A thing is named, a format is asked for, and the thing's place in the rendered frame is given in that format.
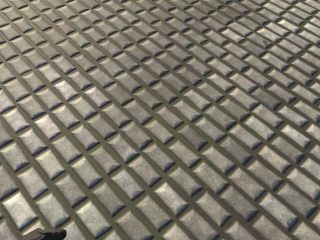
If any left robot hand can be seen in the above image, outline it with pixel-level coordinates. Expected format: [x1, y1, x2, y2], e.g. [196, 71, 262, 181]
[21, 228, 67, 240]

